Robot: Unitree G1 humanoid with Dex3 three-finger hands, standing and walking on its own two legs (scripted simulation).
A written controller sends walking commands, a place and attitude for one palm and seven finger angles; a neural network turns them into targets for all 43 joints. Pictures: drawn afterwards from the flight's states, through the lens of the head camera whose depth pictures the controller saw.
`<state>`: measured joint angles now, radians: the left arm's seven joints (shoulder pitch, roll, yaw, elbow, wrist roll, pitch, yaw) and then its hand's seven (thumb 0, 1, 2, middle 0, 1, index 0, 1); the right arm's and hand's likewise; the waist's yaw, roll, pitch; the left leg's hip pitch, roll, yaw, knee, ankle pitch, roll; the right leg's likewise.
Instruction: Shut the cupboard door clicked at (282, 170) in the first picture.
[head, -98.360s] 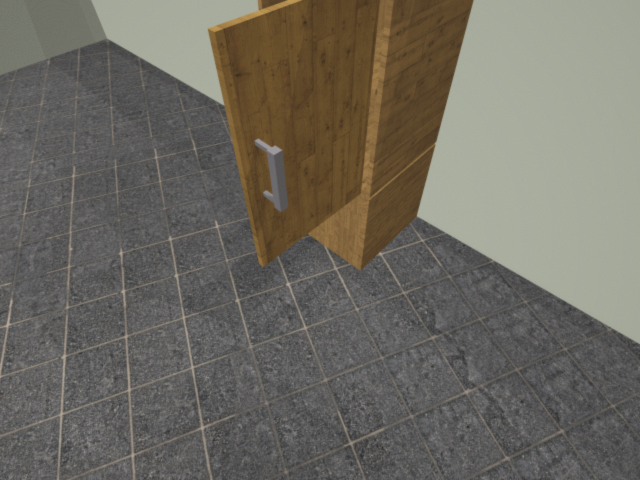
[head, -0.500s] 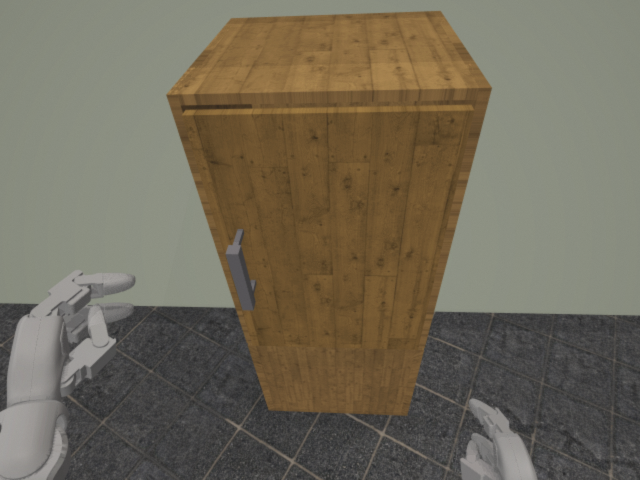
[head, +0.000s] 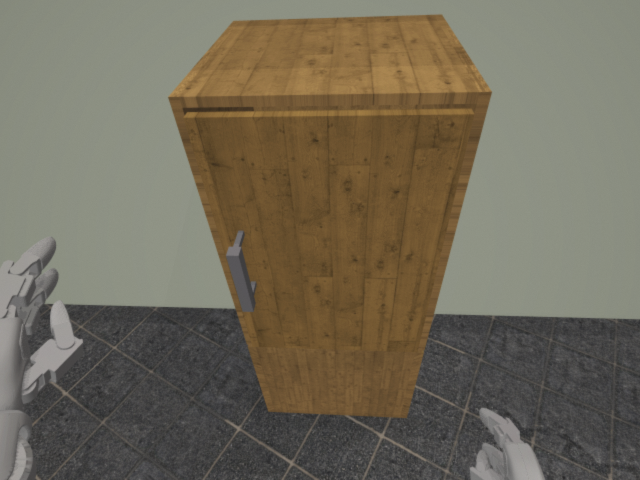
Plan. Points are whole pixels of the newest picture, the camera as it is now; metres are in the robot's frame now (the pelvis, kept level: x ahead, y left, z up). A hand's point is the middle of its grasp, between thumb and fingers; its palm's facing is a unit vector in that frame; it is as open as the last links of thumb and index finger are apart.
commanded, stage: draw the hand back to the body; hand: left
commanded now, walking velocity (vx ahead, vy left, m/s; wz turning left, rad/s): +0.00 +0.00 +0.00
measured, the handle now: (244, 272) +0.47 +0.21 -0.04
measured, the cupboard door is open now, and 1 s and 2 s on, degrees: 0 0 0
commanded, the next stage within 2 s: step back with the hand held close in 0.04 s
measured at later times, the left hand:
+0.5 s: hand (50, 351) +0.18 +0.29 +0.16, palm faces +0.41 -0.76 -0.50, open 7.4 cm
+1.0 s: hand out of the picture +0.12 +0.30 +0.16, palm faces +0.49 -0.75 -0.45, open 7.4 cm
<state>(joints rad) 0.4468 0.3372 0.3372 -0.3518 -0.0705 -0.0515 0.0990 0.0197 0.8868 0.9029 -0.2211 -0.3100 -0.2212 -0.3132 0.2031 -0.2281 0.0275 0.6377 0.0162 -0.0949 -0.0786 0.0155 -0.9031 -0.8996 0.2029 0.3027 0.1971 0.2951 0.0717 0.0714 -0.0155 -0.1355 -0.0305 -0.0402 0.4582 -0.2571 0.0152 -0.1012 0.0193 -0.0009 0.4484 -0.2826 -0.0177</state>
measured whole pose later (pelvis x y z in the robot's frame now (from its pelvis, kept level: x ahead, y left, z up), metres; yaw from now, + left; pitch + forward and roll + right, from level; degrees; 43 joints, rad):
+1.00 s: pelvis -0.08 +0.02 -0.01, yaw +1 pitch +0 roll -2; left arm 0.52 0.40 0.44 -0.48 -0.02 -0.22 0.17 0.02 0.88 0.90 -0.21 -0.30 -0.21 -0.30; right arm 0.24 -0.22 0.00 0.60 0.01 -0.06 -0.09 0.01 -0.90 -0.90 0.21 0.30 0.20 0.30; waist 0.01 0.01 -0.01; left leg -0.43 -0.03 -0.04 0.62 -0.20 0.04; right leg -0.36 0.02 -0.01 0.56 -0.21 0.01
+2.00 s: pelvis -0.21 +0.03 +0.00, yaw +0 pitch +0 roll -2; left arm 0.50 0.39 0.44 -0.44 -0.05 -0.17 0.18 0.02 0.89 0.90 -0.21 -0.30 -0.21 -0.30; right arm 0.30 -0.19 0.02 0.68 0.00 -0.13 -0.09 0.02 -0.90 -0.90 0.20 0.30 0.20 0.29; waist -0.03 -0.05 -0.03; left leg -0.38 -0.02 -0.04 0.46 -0.11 0.02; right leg -0.19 0.04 0.03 0.53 -0.38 0.00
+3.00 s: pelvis -0.24 +0.02 -0.01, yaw +3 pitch -2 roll -2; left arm 0.33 0.19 0.02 1.02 0.01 0.05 0.01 0.01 0.97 0.90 -0.21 -0.30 -0.21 -0.30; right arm 0.31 -0.21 0.01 1.03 -0.03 0.04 -0.03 0.01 -0.91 -0.90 0.20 0.30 0.19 0.29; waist 0.00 -0.04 0.07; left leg -0.34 0.01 -0.06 0.55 -0.18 -0.01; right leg -0.16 0.06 -0.05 0.50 -0.31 -0.04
